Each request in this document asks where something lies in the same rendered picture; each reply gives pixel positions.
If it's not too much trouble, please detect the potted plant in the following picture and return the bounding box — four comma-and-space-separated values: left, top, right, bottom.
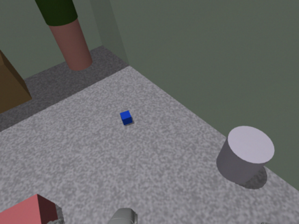
35, 0, 93, 70

